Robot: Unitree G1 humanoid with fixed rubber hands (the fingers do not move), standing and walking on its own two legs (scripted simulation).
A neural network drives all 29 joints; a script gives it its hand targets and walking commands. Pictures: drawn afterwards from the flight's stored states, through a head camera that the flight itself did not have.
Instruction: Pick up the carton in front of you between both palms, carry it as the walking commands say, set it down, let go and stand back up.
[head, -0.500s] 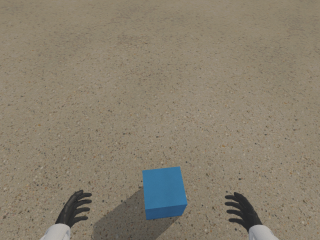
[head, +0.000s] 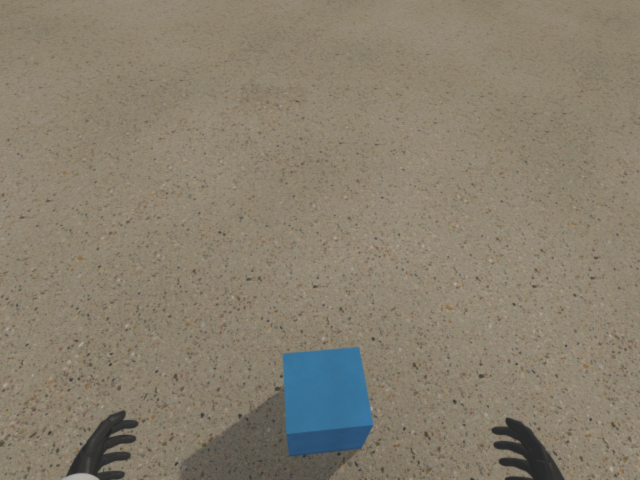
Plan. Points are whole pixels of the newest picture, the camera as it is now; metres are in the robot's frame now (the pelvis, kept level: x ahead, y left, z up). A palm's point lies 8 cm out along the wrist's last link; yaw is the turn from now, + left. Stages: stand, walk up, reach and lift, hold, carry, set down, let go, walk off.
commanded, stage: stand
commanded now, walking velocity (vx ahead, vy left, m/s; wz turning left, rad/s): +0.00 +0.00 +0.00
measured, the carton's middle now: (323, 402) +0.40 -0.04 -0.64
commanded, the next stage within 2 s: none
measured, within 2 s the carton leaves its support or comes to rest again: neither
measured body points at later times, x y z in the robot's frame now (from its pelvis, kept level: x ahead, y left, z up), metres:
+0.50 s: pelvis +0.00 +0.00 +0.01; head +0.01 +0.00 +0.46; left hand +0.12 +0.30 -0.11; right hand +0.12 -0.29 -0.10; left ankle -0.04 +0.11 -0.73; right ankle -0.01 -0.11 -0.73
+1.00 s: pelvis -0.01 +0.00 +0.01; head -0.02 +0.00 +0.46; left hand +0.08 +0.31 -0.11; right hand +0.09 -0.31 -0.10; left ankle -0.04 +0.11 -0.73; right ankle -0.01 -0.11 -0.73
